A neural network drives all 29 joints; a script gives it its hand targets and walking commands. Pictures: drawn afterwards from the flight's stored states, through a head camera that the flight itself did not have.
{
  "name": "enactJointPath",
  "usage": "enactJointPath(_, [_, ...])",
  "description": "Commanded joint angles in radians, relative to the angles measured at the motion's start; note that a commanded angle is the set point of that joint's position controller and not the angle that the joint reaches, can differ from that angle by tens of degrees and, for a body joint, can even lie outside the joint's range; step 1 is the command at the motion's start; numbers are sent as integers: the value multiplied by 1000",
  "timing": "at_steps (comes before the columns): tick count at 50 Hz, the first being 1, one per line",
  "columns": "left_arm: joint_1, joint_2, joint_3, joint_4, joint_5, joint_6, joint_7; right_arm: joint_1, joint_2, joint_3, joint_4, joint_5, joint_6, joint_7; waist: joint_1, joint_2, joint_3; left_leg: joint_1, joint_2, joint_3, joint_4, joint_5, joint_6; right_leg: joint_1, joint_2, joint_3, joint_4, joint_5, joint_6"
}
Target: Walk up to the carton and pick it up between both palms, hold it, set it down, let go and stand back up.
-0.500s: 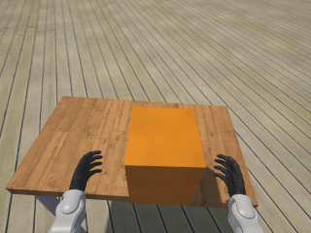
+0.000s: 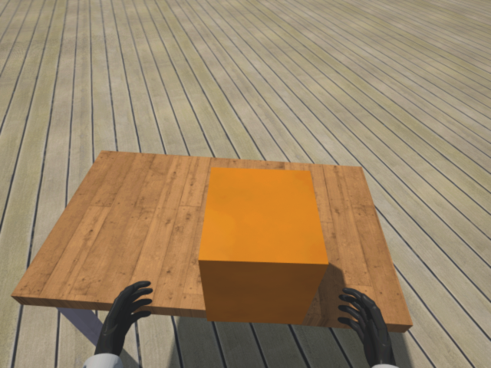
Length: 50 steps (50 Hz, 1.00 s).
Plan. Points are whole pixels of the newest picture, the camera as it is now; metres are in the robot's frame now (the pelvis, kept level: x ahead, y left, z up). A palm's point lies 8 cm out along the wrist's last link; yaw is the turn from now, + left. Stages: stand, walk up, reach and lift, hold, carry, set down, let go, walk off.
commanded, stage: set down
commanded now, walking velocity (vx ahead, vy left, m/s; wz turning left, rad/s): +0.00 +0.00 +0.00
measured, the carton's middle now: (257, 247) +0.39 +0.00 -0.06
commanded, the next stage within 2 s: let go in 1.10 s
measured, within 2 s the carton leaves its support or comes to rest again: neither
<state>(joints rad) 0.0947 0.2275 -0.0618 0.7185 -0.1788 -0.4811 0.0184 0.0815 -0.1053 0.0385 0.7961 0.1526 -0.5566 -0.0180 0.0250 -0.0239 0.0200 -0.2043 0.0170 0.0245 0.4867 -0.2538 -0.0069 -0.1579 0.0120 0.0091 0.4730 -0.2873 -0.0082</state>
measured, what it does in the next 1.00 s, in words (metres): stands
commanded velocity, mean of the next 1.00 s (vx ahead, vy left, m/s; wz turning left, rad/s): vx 0.00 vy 0.00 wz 0.00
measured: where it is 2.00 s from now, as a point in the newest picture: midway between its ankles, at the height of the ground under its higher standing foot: outside the picture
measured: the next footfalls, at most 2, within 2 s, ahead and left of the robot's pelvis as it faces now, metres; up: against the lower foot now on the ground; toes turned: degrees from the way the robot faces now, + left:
none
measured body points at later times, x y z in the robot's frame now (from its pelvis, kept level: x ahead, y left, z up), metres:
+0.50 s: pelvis +0.02 +0.00 +0.01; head +0.01 +0.01 +0.46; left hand +0.20 +0.22 -0.06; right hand +0.20 -0.21 -0.06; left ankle +0.01 +0.12 -0.74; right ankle -0.02 -0.12 -0.74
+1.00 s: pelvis +0.01 +0.00 +0.01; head +0.00 +0.00 +0.46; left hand +0.18 +0.23 -0.08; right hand +0.19 -0.22 -0.07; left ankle +0.01 +0.12 -0.74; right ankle -0.02 -0.12 -0.74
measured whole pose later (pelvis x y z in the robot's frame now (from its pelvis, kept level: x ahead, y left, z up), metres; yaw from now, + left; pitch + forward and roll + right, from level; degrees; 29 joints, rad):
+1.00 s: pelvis +0.01 +0.00 +0.01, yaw -1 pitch -5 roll +0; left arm 0.19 0.20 0.01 0.56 0.00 0.06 -0.02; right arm 0.16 -0.16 0.00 0.74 0.00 -0.22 -0.01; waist 0.02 -0.01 0.05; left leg -0.06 0.02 0.03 0.36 -0.21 -0.01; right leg -0.01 0.02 0.02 0.33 -0.24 -0.01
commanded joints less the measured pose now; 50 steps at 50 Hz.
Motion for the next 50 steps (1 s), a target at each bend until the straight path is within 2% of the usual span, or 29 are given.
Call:
enactJointPath(1, [-99,82,40,-62,24,-4,-9,-94,-78,5,-30,10,-24,-4,3,45,-107,161,-16,4,-47,220,-43,-72,-6,21,-119,104,-26])
enactJointPath(4, [-44,67,59,-63,52,21,-29,-60,-90,16,1,21,-32,-13,1,49,-95,215,-19,1,-42,329,-52,-37,5,15,-130,204,-26])
enactJointPath(6, [-22,59,66,-77,66,43,-37,-49,-100,16,2,20,-29,-14,0,50,-75,238,-19,1,-49,361,-55,-27,12,9,-144,228,-28])
enactJointPath(14, [-3,55,65,-170,79,123,-21,-29,-120,-19,-82,-33,27,4,6,44,-32,258,-14,15,-89,338,-49,-33,16,3,-182,171,-34])
enactJointPath(24, [59,59,87,-201,123,217,-32,36,-124,-12,-83,-47,91,4,3,46,-35,288,-23,26,-93,401,-46,0,8,7,-197,268,-23])
enactJointPath(36, [50,66,101,-238,151,387,-46,33,-138,-38,-137,-104,212,-6,3,28,-3,302,-21,37,-123,352,-35,-38,7,-11,-230,202,-16])
enactJointPath(50, [7,74,101,-267,180,555,-32,4,-148,-70,-146,-162,337,6,-8,34,-1,296,-16,45,-134,280,-27,-68,5,-31,-230,142,-5])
